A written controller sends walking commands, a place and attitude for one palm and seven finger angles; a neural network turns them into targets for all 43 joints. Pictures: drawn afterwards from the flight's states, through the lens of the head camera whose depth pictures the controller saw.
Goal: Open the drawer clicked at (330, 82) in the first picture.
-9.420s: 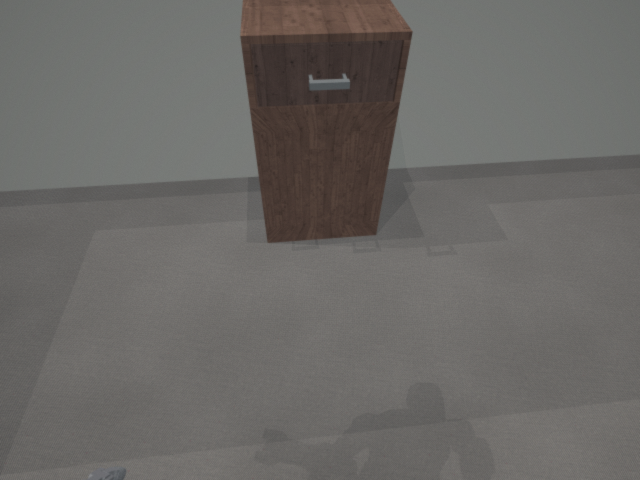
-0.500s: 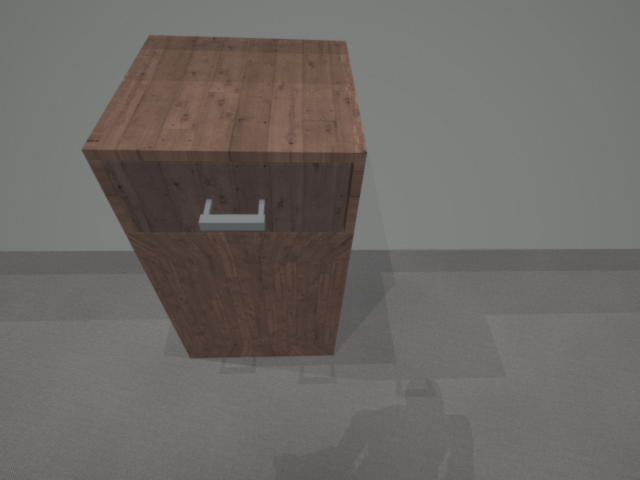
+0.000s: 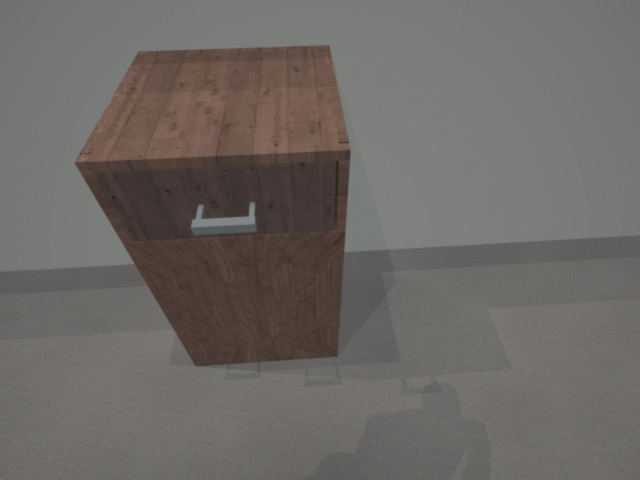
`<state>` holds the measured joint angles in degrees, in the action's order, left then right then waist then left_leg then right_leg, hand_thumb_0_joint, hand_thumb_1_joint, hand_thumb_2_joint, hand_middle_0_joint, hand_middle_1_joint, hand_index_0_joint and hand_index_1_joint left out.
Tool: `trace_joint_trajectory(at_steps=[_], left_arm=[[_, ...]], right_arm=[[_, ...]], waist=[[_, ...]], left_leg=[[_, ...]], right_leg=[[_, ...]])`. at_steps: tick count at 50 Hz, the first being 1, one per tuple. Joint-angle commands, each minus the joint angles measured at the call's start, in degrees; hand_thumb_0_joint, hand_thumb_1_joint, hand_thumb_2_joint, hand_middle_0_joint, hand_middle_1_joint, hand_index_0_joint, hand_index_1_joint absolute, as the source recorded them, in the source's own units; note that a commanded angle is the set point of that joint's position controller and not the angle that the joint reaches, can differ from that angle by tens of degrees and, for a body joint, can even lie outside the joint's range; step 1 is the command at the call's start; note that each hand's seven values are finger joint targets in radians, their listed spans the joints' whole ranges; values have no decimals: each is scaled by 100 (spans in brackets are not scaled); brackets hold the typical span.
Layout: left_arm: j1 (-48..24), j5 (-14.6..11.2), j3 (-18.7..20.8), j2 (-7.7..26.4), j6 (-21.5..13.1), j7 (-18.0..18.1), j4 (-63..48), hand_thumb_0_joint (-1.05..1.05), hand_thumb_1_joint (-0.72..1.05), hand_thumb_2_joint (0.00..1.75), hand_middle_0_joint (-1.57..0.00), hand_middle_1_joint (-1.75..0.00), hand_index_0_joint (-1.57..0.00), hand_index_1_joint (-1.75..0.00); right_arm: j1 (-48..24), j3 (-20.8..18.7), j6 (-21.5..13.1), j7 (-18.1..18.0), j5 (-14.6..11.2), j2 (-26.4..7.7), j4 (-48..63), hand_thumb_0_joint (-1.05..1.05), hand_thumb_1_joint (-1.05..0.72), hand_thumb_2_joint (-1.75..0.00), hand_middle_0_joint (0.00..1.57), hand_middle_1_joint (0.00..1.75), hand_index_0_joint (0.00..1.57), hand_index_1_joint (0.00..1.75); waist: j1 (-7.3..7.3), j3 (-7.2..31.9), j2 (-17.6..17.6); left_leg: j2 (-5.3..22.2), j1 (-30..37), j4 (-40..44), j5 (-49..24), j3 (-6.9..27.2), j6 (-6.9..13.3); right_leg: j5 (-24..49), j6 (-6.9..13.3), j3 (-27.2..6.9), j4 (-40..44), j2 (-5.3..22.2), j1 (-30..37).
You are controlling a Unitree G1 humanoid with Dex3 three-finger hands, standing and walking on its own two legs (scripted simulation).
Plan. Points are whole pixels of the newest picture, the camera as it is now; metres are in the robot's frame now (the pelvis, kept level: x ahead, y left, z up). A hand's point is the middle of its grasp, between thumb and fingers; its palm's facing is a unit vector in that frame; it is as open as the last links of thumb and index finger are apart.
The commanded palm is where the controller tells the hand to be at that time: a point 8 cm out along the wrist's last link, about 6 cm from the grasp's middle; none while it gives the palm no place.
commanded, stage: look again from close up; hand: left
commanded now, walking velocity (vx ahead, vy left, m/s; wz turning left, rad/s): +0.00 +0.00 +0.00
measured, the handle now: (225, 217) +0.57 +0.21 -0.05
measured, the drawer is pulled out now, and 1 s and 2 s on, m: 0.00 0.00 0.00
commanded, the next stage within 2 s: raise the hand with hooked fingers in 0.32 s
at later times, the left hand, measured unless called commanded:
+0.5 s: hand out of the picture +0.07 +0.19 -0.15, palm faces -0.09 -0.93 -0.34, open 7.3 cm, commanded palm +0.12 +0.22 -0.06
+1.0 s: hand (153, 443) +0.18 +0.22 -0.05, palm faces +0.07 -0.06 -1.00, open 9.5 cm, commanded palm +0.17 +0.22 +0.01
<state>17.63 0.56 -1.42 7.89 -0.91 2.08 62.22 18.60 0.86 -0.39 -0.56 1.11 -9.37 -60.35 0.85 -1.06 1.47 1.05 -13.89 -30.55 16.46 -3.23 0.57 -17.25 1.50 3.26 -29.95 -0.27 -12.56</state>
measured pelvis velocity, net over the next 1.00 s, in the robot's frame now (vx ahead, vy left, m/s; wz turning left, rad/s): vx -0.01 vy -0.03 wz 0.03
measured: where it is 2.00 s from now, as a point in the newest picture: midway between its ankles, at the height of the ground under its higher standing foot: outside the picture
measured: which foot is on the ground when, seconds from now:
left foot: down 0.00-1.00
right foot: down 0.00-1.00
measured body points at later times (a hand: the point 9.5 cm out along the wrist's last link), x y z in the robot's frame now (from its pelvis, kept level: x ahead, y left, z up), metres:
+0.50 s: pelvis +0.02 +0.00 +0.00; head +0.04 +0.00 +0.45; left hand +0.07 +0.24 -0.12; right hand +0.04 -0.23 -0.15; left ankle +0.00 +0.11 -0.73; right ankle -0.01 -0.10 -0.73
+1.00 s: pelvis -0.01 -0.03 -0.05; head +0.02 -0.05 +0.40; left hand +0.17 +0.22 +0.00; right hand +0.26 -0.21 -0.12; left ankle +0.00 +0.11 -0.73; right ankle -0.01 -0.10 -0.73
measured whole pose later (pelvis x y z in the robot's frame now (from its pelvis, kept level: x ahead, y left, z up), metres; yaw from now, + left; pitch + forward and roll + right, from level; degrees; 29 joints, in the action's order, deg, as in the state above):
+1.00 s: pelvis -0.01 -0.03 -0.05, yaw +2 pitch +10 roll +1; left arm 19.4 61.6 -5.5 18.0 4.8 29.4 3.5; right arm 0.8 -0.5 2.9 1.0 4.3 -12.4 -31.0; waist -6.4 7.2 0.8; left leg 1.5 -38.1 -52.9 24.7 -1.3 -1.4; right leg -27.9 4.0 5.0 -55.0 0.4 -37.3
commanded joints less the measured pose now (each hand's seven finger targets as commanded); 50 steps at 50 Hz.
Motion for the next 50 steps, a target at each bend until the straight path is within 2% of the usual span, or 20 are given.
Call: trace_joint_trajectory(at_steps=[1, 20, 21, 22, 23, 24, 25, 26, 27, 28, 29, 30, 32, 33, 35, 39, 42, 44, 46, 50], left_arm=[[223, -2, 135, 603, -106, 25, -299, 0, 90, 90, -20, -30, -20, -30], [291, 1, 175, 579, -89, 18, -90, 0, 90, 90, -20, -30, -20, -30], [748, 64, 230, 811, -172, 245, 98, 0, 90, 90, -20, -30, -20, -30], [-3805, 1037, 135, 2669, -1121, 332, -8525, 0, 88, 89, -20, -32, -20, -32], [-1112, 1186, 403, 2352, -667, 825, -7044, 0, 85, 88, -20, -33, -20, -33], [316, 1113, -138, 1163, 250, 1145, -6416, 0, 83, 87, -21, -34, -21, -34], [535, 1483, -657, 418, 429, 1144, -6156, 0, 81, 86, -21, -36, -21, -36], [-54, 2015, -515, 933, 389, 1317, -6638, 0, 78, 85, -21, -37, -21, -37], [193, 2722, -402, 1160, 377, 1510, -6573, 0, 76, 84, -21, -39, -21, -39], [760, 3306, -504, 997, 451, 1681, -6216, 0, 74, 83, -21, -40, -21, -40], [1346, 3859, -577, 881, 522, 1804, -6207, 0, 71, 82, -21, -42, -21, -42], [1776, 4448, -613, 822, 543, 1964, -6021, 0, 69, 81, -22, -43, -22, -43], [2375, 5273, -648, 659, 488, 2169, -5674, 0, 64, 79, -22, -47, -22, -47], [2376, 5541, -637, 696, 359, 2245, -5830, 0, 62, 78, -22, -48, -22, -48], [2107, 5987, -210, 1157, 82, 2432, -6196, 0, 57, 76, -22, -51, -22, -51], [735, 6677, 412, 1813, -33, 3080, -7123, 0, 48, 72, -23, -57, -23, -57], [-311, 6544, 368, 1779, 180, 3372, -7664, 0, 41, 69, -24, -62, -24, -62], [-1068, 6399, 341, 1909, 258, 3393, -7843, 0, 36, 67, -24, -64, -24, -64], [-1112, 6237, 83, 1765, 368, 3227, -7540, 0, 32, 65, -24, -68, -24, -68], [-1082, 5951, -117, 1812, 719, 2592, -7195, 0, 22, 61, -25, -74, -25, -74]], right_arm=[[246, -60, -109, -53, -20, -440, 232, 0, -90, -90, 20, 30, 20, 30], [160, -44, -136, -128, -34, -396, -236, 0, -90, -90, 20, 30, 20, 30], [-518, -143, -154, -99, -106, -607, 177, 0, -90, -90, 20, 30, 20, 30], [-470, -169, -1029, -339, -347, -1517, 2083, 0, -90, -90, 20, 30, 20, 30], [-711, -216, -1527, -567, -246, -1090, 1852, 0, -90, -90, 20, 30, 20, 30], [-837, -333, -1681, -585, -414, -832, 1788, 0, -90, -90, 20, 30, 20, 30], [-841, -283, -1717, -527, -395, -823, 1774, 0, -90, -90, 20, 30, 20, 30], [-1124, -337, -1704, -426, -247, -1110, 2112, 0, -90, -90, 20, 30, 20, 30], [-1034, -378, -1580, -384, -67, -1219, 2243, 0, -90, -90, 20, 30, 20, 30], [-1072, -403, -1433, -316, 49, -1192, 2489, 0, -90, -90, 20, 30, 20, 30], [-1186, -466, -1288, -205, 69, -1184, 2828, 0, -90, -90, 20, 30, 20, 30], [-1322, -517, -1075, -99, 149, -1165, 3014, 0, -90, -90, 20, 30, 20, 30], [-1609, -569, -607, 131, 233, -1167, 3295, 0, -90, -90, 20, 30, 20, 30], [-1755, -548, -430, 234, 239, -1148, 3463, 0, -90, -90, 20, 30, 20, 30], [-1917, -493, -188, 377, 195, -1070, 3642, 0, -90, -90, 20, 30, 20, 30], [-1862, -531, 57, 434, 308, -962, 3848, 0, -90, -90, 20, 30, 20, 30], [-1905, -552, 145, 331, 317, -951, 3928, 0, -90, -90, 20, 30, 20, 30], [-1956, -491, 161, 199, 346, -906, 3838, 0, -90, -90, 20, 30, 20, 30], [-2010, -432, 115, 111, 312, -890, 3790, 0, -90, -90, 20, 30, 20, 30], [-2123, -309, 127, -64, 226, -855, 3677, 0, -90, -90, 20, 30, 20, 30]], waist=[[-47, -416, -223], [-74, -190, -110], [-343, -422, -679], [193, 2525, 1160], [-284, 2444, 2031], [-112, 1488, 1428], [-20, 791, 792], [57, 250, 487], [80, 674, -44], [-16, 822, -590], [-246, 1045, -594], [-407, 1035, -879], [-615, 617, -1363], [-694, 677, -1442], [-882, 1102, -1281], [-802, 1936, -390], [-484, 2333, 206], [-224, 2169, 18], [-136, 1935, 7], [-199, 1745, -224]], left_leg=[[422, -243, 726, -359, 552, 203], [493, 315, 760, -1256, 397, 158], [535, -222, -545, -1412, 204, -41], [-91, 1381, 427, -2336, 125, 246], [150, 1837, 443, -3552, 315, 177], [225, 1031, 605, -3256, 400, -33], [259, 634, 417, -3090, 366, 37], [133, 155, 194, -2376, 547, 49], [46, -39, -58, -1969, 491, 105], [-22, -308, -271, -1670, 459, 112], [-106, -458, -374, -1629, 388, 78], [-162, -758, -466, -1382, 308, 28], [-215, -1403, -649, -947, 226, 9], [-257, -1612, -771, -862, 194, 13], [-327, -1923, -965, -897, 143, 0], [-410, -1596, -1542, -975, 211, 18], [-403, -1175, -1893, -717, 268, 87], [-418, -1340, -2021, -445, 313, 145], [-428, -1363, -1936, -234, 272, 171], [-418, -1392, -1473, -328, 207, 199]], right_leg=[[141, 183, -680, 672, 524, -157], [1429, 110, -619, 605, 583, 140], [4161, -124, -1078, 747, 1008, 75], [3501, 176, -1197, 86, 329, 376], [1790, 249, -617, -297, 162, -8], [482, 131, -246, -435, 13, -634], [588, 45, -46, -333, 43, -929], [701, 95, -148, -204, 15, -1257], [744, 118, -115, -253, -31, -1437], [593, 127, -89, -338, -81, -1571], [457, 172, -241, -402, -114, -1475], [238, 209, -258, -514, -154, -1539], [358, 271, -458, -656, -169, -1703], [634, 280, -576, -773, -146, -1654], [1073, 293, -812, -1098, -70, -1458], [688, 313, -1167, -1465, -109, -2121], [425, 254, -1233, -1424, -38, -2531], [304, 185, -1236, -1307, -20, -2513], [174, 131, -1144, -1105, 12, -2391], [724, 31, -1048, -739, 38, -1474]])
